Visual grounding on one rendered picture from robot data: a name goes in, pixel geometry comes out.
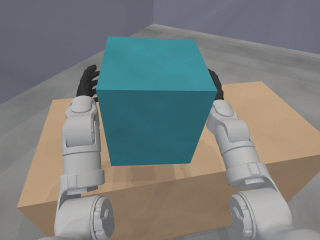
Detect carton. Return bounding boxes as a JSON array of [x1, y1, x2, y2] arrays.
[[96, 36, 218, 166]]

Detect left robot upper arm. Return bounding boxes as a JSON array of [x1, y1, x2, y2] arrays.
[[38, 195, 115, 240]]

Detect robot left hand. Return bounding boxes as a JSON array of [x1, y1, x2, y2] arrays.
[[76, 64, 100, 102]]

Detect left robot forearm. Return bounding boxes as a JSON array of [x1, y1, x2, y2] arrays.
[[54, 95, 105, 236]]

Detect pedestal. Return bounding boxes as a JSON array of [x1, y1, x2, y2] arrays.
[[17, 81, 320, 240]]

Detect robot right hand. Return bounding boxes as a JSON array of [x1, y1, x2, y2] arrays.
[[208, 69, 224, 100]]

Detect right robot forearm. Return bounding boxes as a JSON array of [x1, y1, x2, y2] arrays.
[[206, 99, 293, 224]]

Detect right robot upper arm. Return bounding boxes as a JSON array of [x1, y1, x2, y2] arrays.
[[229, 187, 320, 240]]

